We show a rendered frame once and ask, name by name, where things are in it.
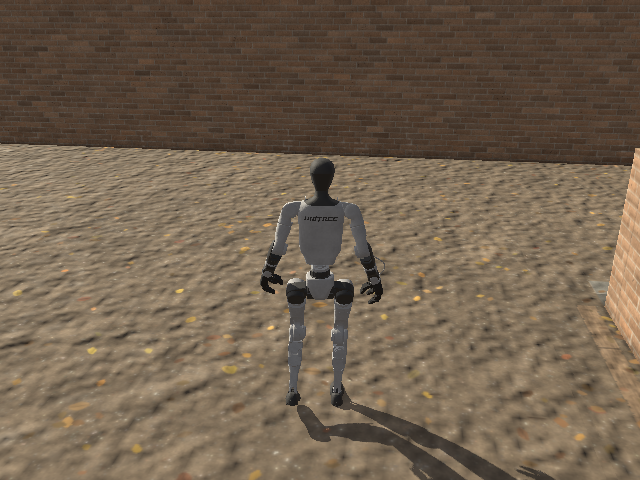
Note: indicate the robot left forearm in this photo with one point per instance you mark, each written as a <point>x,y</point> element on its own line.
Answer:
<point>271,262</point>

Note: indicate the robot right forearm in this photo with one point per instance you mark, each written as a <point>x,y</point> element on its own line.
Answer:
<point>370,267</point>

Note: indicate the robot right hand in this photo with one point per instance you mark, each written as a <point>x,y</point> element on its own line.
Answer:
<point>377,288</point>

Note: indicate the robot left upper arm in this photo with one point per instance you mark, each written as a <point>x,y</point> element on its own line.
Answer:
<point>289,210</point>

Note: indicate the robot right foot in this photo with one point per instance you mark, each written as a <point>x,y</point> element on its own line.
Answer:
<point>336,398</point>

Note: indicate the right robot shin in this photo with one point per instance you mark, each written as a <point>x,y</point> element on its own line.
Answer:
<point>338,362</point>

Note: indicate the robot right upper arm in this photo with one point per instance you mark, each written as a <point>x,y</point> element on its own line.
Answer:
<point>352,211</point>

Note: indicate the robot left hand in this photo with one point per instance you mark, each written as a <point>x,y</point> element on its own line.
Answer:
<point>264,282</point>

